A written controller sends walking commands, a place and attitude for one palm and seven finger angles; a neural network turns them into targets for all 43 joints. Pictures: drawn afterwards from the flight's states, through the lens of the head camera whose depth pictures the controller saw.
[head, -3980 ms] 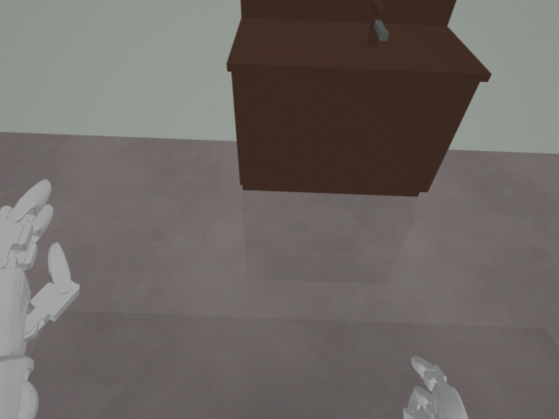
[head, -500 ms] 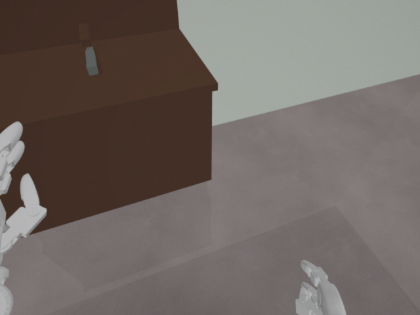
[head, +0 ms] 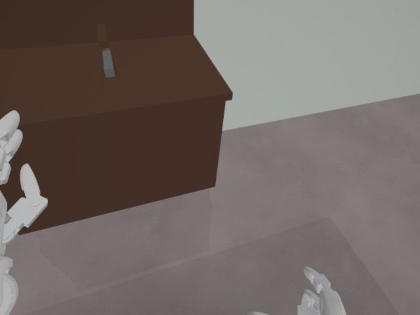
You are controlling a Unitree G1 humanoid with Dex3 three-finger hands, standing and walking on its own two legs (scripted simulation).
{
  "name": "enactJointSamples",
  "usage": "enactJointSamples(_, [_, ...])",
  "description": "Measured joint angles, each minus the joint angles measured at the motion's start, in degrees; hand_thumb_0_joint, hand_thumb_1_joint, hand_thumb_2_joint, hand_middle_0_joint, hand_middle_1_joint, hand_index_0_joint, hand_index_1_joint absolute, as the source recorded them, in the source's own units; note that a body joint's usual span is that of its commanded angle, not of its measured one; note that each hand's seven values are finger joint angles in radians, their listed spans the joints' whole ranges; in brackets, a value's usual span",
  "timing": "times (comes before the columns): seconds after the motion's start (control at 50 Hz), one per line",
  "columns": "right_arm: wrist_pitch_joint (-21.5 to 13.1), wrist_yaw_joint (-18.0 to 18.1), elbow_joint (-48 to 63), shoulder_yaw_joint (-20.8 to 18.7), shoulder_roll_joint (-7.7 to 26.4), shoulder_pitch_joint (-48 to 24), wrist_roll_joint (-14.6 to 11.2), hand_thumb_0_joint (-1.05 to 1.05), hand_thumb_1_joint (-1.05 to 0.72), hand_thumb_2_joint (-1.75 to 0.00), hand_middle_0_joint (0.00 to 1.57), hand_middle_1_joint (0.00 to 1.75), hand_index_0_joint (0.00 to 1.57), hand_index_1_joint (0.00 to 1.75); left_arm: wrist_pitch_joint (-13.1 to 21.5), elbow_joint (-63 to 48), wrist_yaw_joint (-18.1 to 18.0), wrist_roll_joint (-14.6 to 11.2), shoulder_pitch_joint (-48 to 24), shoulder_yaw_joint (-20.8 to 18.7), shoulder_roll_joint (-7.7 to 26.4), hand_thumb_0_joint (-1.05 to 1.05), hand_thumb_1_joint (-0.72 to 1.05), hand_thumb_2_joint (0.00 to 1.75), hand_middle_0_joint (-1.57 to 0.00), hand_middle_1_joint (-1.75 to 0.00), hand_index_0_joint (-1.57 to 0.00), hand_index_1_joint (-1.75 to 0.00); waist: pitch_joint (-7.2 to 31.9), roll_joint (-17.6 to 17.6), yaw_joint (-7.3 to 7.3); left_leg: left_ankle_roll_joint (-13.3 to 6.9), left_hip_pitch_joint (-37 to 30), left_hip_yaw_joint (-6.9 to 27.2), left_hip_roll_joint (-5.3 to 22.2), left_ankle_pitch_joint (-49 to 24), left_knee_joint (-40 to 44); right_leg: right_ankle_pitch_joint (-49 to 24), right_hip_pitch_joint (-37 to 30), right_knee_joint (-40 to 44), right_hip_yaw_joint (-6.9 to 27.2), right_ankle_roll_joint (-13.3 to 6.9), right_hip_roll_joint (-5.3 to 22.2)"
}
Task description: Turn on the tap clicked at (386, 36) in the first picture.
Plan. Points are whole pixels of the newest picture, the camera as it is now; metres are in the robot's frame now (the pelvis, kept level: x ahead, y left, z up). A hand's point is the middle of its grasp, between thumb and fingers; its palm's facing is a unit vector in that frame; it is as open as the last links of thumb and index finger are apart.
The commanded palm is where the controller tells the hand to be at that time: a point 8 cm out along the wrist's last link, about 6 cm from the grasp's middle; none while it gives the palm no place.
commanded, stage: take the last steps up to it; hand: left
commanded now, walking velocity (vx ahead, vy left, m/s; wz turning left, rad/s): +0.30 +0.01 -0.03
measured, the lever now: (109, 71) +0.78 +0.36 +0.04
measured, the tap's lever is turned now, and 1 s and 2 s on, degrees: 0 0 0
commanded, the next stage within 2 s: come to a stop and stand still in 1.54 s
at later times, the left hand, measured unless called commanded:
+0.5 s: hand (90, 160) +0.30 +0.21 +0.18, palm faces +0.39 -0.82 -0.42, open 7.4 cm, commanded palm +0.24 +0.25 +0.18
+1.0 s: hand (124, 117) +0.41 +0.19 +0.17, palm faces +0.41 -0.80 -0.43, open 7.4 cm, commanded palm +0.35 +0.23 +0.18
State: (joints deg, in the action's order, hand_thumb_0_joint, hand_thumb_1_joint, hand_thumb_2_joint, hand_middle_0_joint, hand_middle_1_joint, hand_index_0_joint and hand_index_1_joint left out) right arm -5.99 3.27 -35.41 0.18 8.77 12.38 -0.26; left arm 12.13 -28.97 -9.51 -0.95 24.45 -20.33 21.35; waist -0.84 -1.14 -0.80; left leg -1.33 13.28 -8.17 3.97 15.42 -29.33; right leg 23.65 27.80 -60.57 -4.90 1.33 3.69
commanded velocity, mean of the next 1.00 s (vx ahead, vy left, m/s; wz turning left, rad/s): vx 0.30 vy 0.04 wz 0.01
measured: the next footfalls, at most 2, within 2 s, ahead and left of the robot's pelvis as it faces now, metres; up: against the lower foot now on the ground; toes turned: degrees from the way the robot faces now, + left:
right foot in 0.20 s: +0.13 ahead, -0.13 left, +0.00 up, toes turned -9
left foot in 0.54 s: +0.18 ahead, +0.11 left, +0.00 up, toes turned +9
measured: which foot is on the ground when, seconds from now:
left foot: down 0.00-0.22, up 0.24-0.52, down 0.54-0.86, up 0.88-1.00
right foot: up 0.00-0.18, down 0.20-0.56, up 0.58-0.84, down 0.86-1.00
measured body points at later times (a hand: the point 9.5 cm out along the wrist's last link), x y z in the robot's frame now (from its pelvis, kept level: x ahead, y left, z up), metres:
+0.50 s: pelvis +0.08 -0.03 +0.00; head +0.11 -0.02 +0.45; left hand +0.27 +0.25 +0.20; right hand +0.24 -0.29 -0.08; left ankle +0.12 +0.11 -0.72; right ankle +0.09 -0.12 -0.74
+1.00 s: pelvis +0.19 -0.05 -0.01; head +0.22 -0.07 +0.44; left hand +0.38 +0.23 +0.19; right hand +0.35 -0.27 -0.12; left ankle +0.17 +0.08 -0.67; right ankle +0.22 -0.14 -0.74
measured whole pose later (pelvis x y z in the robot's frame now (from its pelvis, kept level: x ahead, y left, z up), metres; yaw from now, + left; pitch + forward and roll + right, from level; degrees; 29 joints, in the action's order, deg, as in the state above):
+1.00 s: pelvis +0.19 -0.05 -0.01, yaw +0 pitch -1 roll +1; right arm -3.6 2.8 -39.0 0.5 11.7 10.1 -0.1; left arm 12.6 -26.3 -8.2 -1.1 24.0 -19.7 19.0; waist -4.0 2.3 0.9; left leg 1.2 26.3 -3.6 3.9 24.3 -62.5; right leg 15.6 17.0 -33.3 -8.7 -2.3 3.1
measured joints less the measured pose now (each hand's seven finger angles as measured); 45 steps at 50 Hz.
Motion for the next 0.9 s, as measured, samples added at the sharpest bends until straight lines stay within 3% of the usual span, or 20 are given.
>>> enactJointSamples(0.08, [-0.61, -0.4, 0.08, 1.41, -1.49, 0.96, 0.33, 0.01, -0.91, -0.9, 0.21, 0.3, 0.21, 0.3, 0.73, -1.35, 1.0, 0.09, 3.04, 0.55, 0.15, 0.01, 0.89, 0.9, -0.21, -0.3, -0.2, -0.3, 0.55, 1.35, 0.23, 0.64, -2.03, -0.29, 0.61, -0.29, 2.51, -3.29, -0.2, 9.59, -1.6, 0.45, 0.34])
enactJointSamples(0.18, [-0.14, 0.11, -0.45, 2.19, -1.41, 1.86, 0.52, 0.01, -0.9, -0.9, 0.21, 0.3, 0.21, 0.3, -0.14, 1.84, 1.16, 0.1, 2.94, -0.02, 1.11, 0.01, 0.89, 0.9, -0.21, -0.3, -0.21, -0.3, 0.48, 3.09, 0.99, 2.19, -2.92, 0.04, 1.46, 2.54, -0.16, -5.27, -7.08, 24.73, -4.03, 0.44, -0.86])
enactJointSamples(0.22, [0.26, 0.21, -0.4, 2.05, -0.64, 1.85, 0.42, 0.01, -0.9, -0.9, 0.21, 0.3, 0.21, 0.3, -0.73, 2.81, 0.9, 0.38, 1.61, -0.27, 1.4, 0.01, 0.89, 0.9, -0.21, -0.3, -0.21, -0.3, 0.3, 3.55, 1.17, 2.08, -0.84, 0.69, 2.0, 6.09, -6.18, -9.86, -9.69, 29.18, -4.54, -1.45, -1.56])
enactJointSamples(0.26, [0.91, 0.08, -1.86, 1.23, 1.11, 0.33, 0.39, 0.01, -0.9, -0.9, 0.21, 0.3, 0.21, 0.3, -0.98, 3.84, 0.98, 0.47, -0.76, 0.72, -0.26, 0.01, 0.89, 0.9, -0.21, -0.3, -0.21, -0.3, -0.85, 4.8, 1.61, 1.57, 3.97, 3.67, 1.53, 10.76, -18.97, -10.36, -8.8, 25.86, -5.16, -3.94, -1.99])
enactJointSamples(0.3, [1.51, -0.27, -3.41, 0.44, 2.59, -1.01, 0.41, 0.01, -0.9, -0.9, 0.21, 0.3, 0.21, 0.3, -0.81, 4.04, 1.29, 0.17, -1.68, 1.59, -2.01, 0.01, 0.89, 0.9, -0.21, -0.3, -0.21, -0.3, -1.65, 4.39, 1.91, 2.05, 8.86, 5.36, -0.1, 10.4, -30.68, -8.6, -9.33, 25.43, -4.83, -4.67, -1.83])
enactJointSamples(0.34, [2.19, -0.26, -3.69, -0.13, 3.63, -1.68, 0.36, 0.01, -0.91, -0.9, 0.21, 0.3, 0.21, 0.3, -0.38, 3.31, 1.5, 0.24, -0.75, 1.79, -2.77, 0.01, 0.89, 0.9, -0.21, -0.3, -0.21, -0.3, -2.0, 3.56, 1.35, 2.65, 12.54, 5.33, -0.35, 8.21, -35.76, -8.73, -10.58, 27.41, -4.7, -4.42, -1.68])
enactJointSamples(0.38, [2.6, 0.08, -3.04, -0.69, 4.21, -1.76, 0.37, 0.01, -0.91, -0.9, 0.21, 0.3, 0.21, 0.3, 0.04, 1.87, 1.5, 0.28, 0.85, 1.53, -2.37, 0.01, 0.89, 0.9, -0.21, -0.3, -0.21, -0.3, -2.08, 2.32, 0.68, 2.82, 14.09, 4.5, 0.14, 6.77, -33.11, -9.5, -11.68, 29.65, -4.56, -4.21, -1.37])
enactJointSamples(0.44, [2.5, 0.56, -1.21, -1.45, 4.83, -1.0, 0.52, 0.01, -0.91, -0.9, 0.2, 0.3, 0.2, 0.29, 0.55, -0.76, 1.04, 0.12, 3.09, 0.64, -0.77, 0.01, 0.89, 0.9, -0.22, -0.3, -0.21, -0.3, -2.0, 0.36, 0.23, 2.47, 12.82, 2.75, 0.87, 5.18, -21.6, -9.71, -12.85, 31.65, -4.12, -4.04, -0.7])
enactJointSamples(0.56, [1.69, 1.66, 1.64, -2.57, 6.17, 0.99, 0.49, 0.01, -0.91, -0.9, 0.2, 0.3, 0.2, 0.29, 1.11, -3.33, -0.55, -0.44, 3.3, -0.6, 0.67, 0.01, 0.89, 0.9, -0.22, -0.3, -0.21, -0.3, -1.33, -0.2, 0.86, 1.29, 3.4, 0.13, 0.29, -2.29, -1.3, -4.64, -13.91, 26.58, -3.14, -2.08, -0.09])
enactJointSamples(0.62, [1.58, 1.76, 1.14, -2.33, 4.02, 0.08, 0.26, 0.01, -0.91, -0.9, 0.2, 0.3, 0.2, 0.29, 1.29, 0.23, -0.63, -0.41, 0.12, -1.14, 0.72, 0.01, 0.89, 0.9, -0.21, -0.3, -0.21, -0.3, -1.06, -1.13, 0.63, 0.94, 2.89, -0.52, -0.26, -0.4, -4.09, 4.04, -9.47, 11.9, 0.34, -1.6, -0.56])
enactJointSamples(0.68, [0.77, 0.92, 0.53, -0.94, 1.41, -0.37, 0.12, 0.01, -0.91, -0.9, 0.2, 0.3, 0.2, 0.29, 0.32, 2.35, -0.1, -0.37, -1.17, -0.98, 0.34, 0.01, 0.89, 0.9, -0.21, -0.3, -0.21, -0.3, -0.45, -0.2, -0.14, 1.06, 1.63, 0.23, 0.26, 0.53, -2.67, 4.29, -4.52, 3.14, 0.83, -0.99, -1.19])
enactJointSamples(0.74, [-0.03, -0.08, 0.61, 0.69, -0.65, -0.06, 0.19, 0.01, -0.91, -0.9, 0.2, 0.3, 0.2, 0.29, 0.03, 0.83, 0.37, -0.43, 0.81, -0.39, -0.2, 0.01, 0.89, 0.9, -0.21, -0.3, -0.21, -0.3, -0.35, 0.92, -0.12, 1.82, -0.02, 0.29, 1.18, 0.36, -0.61, 0.96, -2.75, 7.7, -0.41, -0.53, -0.42])
enactJointSamples(0.82, [-0.63, -0.44, 0.85, 2.07, -1.89, 0.83, 0.36, 0.01, -0.91, -0.9, 0.21, 0.3, 0.21, 0.3, 0.49, -0.16, 0.79, -0.32, 3.22, -0.08, 0.54, 0.01, 0.89, 0.9, -0.21, -0.3, -0.21, -0.3, -1.02, 2.74, 0.56, 3.38, -1.4, 0.55, 2.44, 2.39, -1.61, -3.77, -6.01, 21.38, -2.87, -0.18, -0.3])
enactJointSamples(0.86, [-0.37, -0.28, 1.01, 2.3, -1.81, 1.2, 0.26, 0.01, -0.9, -0.9, 0.21, 0.3, 0.21, 0.3, 0.47, 0.18, 0.77, -0.06, 2.89, -0.56, 1.82, 0.01, 0.89, 0.9, -0.21, -0.3, -0.21, -0.3, -1.29, 3.28, 0.9, 3.23, 0.0, 1.18, 2.95, 5.69, -6.77, -8.23, -8.63, 27.28, -3.47, -1.41, -0.68])
enactJointSamples(0.9, [0.33, -0.24, -0.75, 1.79, -0.37, -0.09, 0.22, 0.01, -0.9, -0.9, 0.21, 0.3, 0.21, 0.3, 0.44, 1.62, 0.98, 0.06, 0.57, 0.05, 0.84, 0.01, 0.89, 0.9, -0.21, -0.3, -0.21, -0.3, -2.29, 4.76, 1.44, 2.25, 4.38, 3.86, 2.46, 10.51, -18.96, -8.98, -7.94, 23.97, -4.25, -3.46, -1.05])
